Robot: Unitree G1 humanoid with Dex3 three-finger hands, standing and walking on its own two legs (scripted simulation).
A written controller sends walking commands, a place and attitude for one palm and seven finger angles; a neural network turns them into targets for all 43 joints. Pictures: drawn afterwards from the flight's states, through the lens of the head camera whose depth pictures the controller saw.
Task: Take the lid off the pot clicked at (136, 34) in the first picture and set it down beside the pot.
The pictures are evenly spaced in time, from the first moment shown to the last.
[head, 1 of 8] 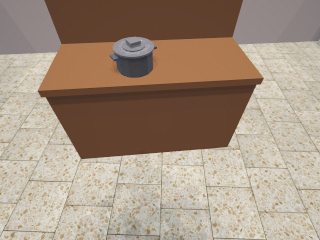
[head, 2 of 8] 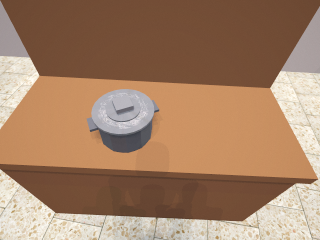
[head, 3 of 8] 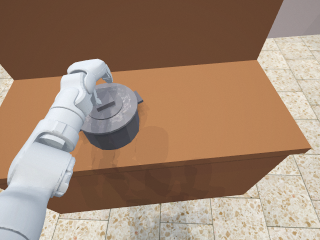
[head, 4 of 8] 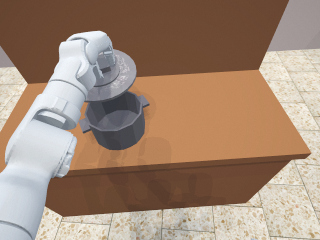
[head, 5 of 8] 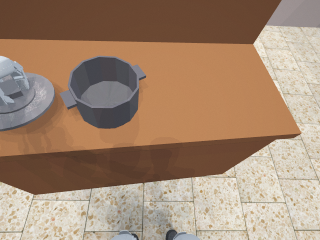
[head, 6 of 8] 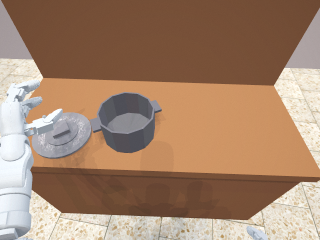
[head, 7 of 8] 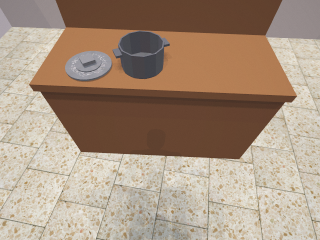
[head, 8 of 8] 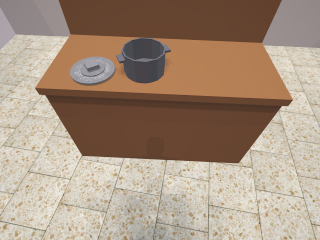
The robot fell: no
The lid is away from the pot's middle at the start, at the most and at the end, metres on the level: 0.00 0.25 0.24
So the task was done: yes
